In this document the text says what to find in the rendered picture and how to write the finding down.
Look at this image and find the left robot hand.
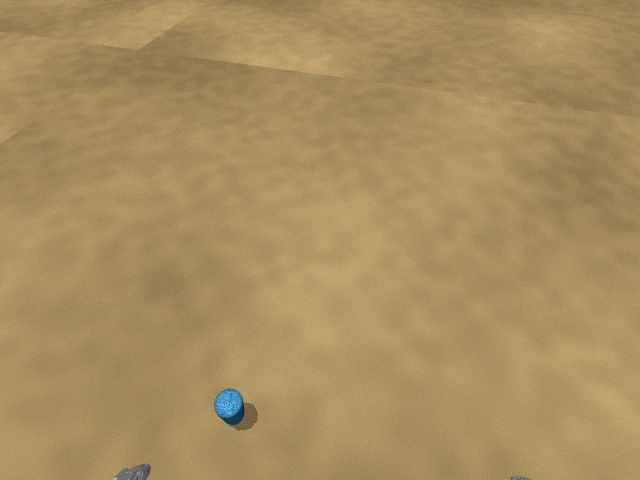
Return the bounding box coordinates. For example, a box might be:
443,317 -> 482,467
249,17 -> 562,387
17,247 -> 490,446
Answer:
113,464 -> 151,480

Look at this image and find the cup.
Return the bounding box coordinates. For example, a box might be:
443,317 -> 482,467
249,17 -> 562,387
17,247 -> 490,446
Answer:
214,389 -> 244,425

